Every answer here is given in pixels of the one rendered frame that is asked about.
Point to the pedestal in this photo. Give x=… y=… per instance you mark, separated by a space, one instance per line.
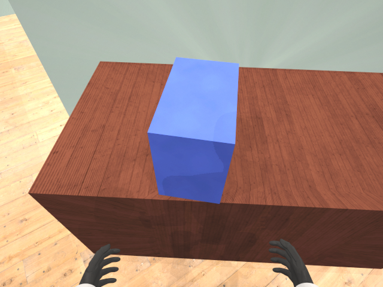
x=307 y=167

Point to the left robot hand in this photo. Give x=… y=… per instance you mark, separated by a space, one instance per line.
x=94 y=271

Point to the carton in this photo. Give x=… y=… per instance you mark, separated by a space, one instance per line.
x=192 y=134

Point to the right robot hand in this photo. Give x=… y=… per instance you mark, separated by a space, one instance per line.
x=297 y=271

